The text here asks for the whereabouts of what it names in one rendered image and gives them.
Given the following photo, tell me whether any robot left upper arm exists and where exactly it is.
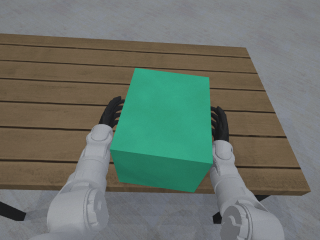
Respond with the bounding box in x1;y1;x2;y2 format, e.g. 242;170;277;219
28;187;109;240

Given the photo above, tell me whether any robot right upper arm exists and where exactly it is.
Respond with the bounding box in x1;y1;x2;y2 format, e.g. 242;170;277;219
220;203;285;240

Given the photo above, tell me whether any right robot hand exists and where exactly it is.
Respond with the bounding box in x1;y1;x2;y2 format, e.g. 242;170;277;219
210;106;229;143

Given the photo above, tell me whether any table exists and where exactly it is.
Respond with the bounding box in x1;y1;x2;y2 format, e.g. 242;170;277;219
0;33;311;224

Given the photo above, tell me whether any robot left forearm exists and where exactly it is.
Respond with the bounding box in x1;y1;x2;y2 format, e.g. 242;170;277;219
47;124;113;231

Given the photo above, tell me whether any carton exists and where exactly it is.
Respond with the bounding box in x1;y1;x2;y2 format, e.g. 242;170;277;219
110;68;213;193

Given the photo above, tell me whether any robot right forearm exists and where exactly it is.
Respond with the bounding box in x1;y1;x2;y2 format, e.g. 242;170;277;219
209;140;285;236

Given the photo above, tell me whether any left robot hand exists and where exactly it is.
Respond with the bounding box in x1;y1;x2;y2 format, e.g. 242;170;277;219
98;96;125;128

